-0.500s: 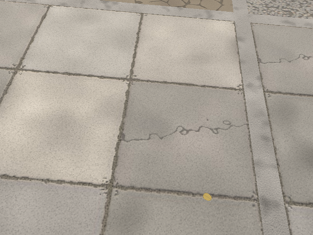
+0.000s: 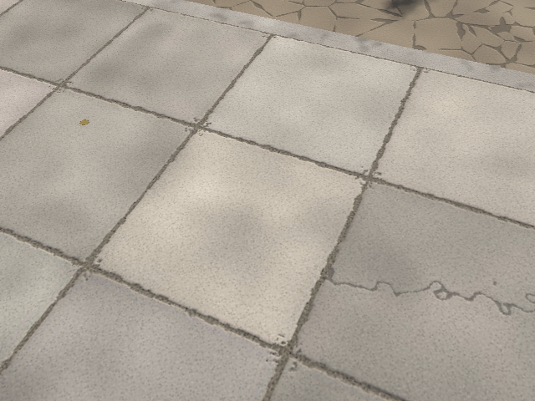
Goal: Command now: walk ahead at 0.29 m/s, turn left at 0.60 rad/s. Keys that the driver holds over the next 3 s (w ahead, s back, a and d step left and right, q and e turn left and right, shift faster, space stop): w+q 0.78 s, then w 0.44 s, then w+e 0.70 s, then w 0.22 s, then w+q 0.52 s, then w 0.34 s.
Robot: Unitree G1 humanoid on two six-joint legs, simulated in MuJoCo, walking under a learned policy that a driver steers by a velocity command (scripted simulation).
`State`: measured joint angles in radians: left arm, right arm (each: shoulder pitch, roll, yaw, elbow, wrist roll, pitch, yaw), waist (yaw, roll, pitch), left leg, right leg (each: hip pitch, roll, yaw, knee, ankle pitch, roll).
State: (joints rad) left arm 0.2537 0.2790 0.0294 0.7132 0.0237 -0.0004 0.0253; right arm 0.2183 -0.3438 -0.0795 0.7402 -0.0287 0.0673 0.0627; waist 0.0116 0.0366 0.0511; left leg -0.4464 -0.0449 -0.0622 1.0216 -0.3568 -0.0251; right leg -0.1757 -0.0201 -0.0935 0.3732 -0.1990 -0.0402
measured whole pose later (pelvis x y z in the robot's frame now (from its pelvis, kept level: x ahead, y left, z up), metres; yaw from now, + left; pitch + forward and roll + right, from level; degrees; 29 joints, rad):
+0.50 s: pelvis +0.16 +0.09 +0.00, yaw +18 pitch +1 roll -1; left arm 0.20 0.31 0.05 0.72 0.05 0.00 -0.04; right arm 0.40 -0.27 -0.03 0.80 0.00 -0.03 0.02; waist -0.02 -0.05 0.03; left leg -0.05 -0.11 -0.09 0.28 -0.24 0.11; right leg -0.62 -0.09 0.00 0.96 -0.21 0.04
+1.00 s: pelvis +0.44 +0.17 +0.00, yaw +33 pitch +0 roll -1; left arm 0.37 0.27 0.04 0.84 0.02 -0.09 -0.02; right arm 0.19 -0.31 -0.04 0.79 -0.04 -0.02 0.05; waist 0.04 0.04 0.04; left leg -0.57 0.00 -0.08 1.00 -0.24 0.06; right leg -0.12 0.02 -0.11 0.32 -0.20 -0.05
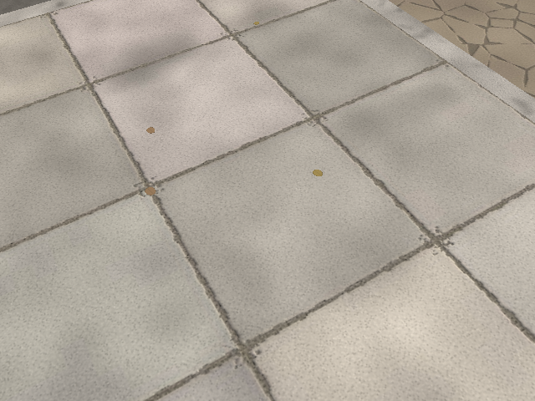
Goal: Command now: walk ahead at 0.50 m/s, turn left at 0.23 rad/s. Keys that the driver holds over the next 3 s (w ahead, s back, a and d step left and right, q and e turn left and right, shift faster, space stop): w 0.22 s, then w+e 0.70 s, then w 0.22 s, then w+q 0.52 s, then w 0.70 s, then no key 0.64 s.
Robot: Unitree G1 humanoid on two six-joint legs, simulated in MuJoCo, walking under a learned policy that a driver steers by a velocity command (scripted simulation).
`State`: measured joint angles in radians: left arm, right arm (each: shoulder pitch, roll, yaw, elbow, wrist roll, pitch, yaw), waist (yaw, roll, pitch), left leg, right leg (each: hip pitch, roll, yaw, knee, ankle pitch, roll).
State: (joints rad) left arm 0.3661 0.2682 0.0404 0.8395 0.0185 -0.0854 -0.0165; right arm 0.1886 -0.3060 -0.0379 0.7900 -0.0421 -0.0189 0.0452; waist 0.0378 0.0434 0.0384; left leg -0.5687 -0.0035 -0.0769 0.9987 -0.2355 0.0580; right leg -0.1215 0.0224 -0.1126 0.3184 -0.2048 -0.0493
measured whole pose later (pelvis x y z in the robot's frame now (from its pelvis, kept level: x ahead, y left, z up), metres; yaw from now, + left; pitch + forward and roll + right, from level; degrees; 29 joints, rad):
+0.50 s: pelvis +0.27 +0.05 +0.00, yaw -4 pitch +0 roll +1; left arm 0.25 0.28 0.06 0.87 0.02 -0.01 -0.04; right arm 0.35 -0.24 -0.03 0.93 -0.02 -0.09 0.00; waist -0.01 -0.05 0.03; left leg -0.05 -0.05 0.16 0.24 -0.20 0.08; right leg -0.62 -0.08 0.02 1.03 -0.16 -0.03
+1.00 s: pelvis +0.53 -0.03 +0.00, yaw -22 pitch +0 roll +0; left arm 0.32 0.27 0.07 0.88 0.00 -0.04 -0.01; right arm 0.15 -0.26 -0.03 0.79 -0.05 -0.04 0.01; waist 0.02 0.03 0.06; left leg -0.61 0.13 -0.04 1.05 -0.24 -0.04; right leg -0.17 0.14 0.02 0.35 -0.19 -0.14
